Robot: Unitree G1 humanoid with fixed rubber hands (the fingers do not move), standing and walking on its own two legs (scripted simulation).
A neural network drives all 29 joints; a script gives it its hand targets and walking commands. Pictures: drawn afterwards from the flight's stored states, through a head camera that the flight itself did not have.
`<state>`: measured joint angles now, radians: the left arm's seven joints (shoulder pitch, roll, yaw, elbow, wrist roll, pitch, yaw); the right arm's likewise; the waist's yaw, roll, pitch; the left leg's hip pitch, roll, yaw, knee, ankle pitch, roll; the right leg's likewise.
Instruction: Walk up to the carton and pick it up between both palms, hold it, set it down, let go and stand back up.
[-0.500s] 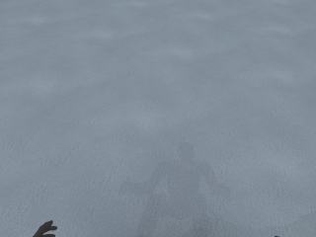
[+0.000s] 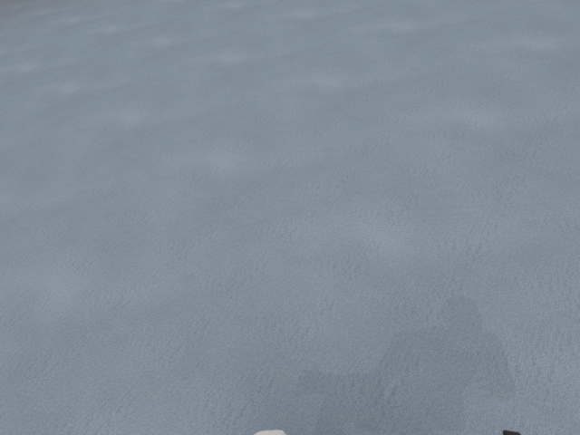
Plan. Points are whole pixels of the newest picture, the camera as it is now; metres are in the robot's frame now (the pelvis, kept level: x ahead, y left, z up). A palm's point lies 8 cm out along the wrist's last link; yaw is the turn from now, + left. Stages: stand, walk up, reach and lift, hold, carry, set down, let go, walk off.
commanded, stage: walk up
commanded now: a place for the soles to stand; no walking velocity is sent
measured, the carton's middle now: out of the picture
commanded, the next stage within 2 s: none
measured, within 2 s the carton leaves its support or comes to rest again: neither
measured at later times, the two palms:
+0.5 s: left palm out of the picture -0.01 +0.43 -0.11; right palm (426, 406) +0.20 -0.14 -0.09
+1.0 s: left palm out of the picture -0.21 +0.55 -0.11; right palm (211, 328) +0.33 +0.19 -0.08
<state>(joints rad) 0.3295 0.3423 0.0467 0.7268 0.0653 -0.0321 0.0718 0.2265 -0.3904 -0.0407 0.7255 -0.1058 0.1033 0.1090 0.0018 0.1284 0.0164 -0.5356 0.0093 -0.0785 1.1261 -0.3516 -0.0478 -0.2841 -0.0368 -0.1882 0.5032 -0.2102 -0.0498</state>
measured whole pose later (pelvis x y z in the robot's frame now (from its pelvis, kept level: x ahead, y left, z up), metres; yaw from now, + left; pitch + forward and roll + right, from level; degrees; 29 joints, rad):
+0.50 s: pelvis +0.00 +0.11 -0.01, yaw +20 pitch -1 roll +3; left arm 0.32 0.43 0.05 0.71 0.01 -0.04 0.04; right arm 0.19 -0.35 -0.06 0.72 -0.09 0.09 0.12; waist -0.06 -0.11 0.06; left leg -0.31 -0.06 -0.06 0.62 -0.29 -0.03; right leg -0.43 -0.06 -0.09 0.81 -0.43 0.00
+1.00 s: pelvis +0.00 +0.26 -0.03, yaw +43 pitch -3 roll +0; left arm 0.38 0.50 0.10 0.70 0.03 -0.01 0.02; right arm 0.09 -0.37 -0.05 0.68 -0.03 0.07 0.17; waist 0.06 -0.04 0.07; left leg -0.40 0.06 0.05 0.77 -0.32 -0.01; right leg -0.22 -0.28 -0.21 0.87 -0.55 0.01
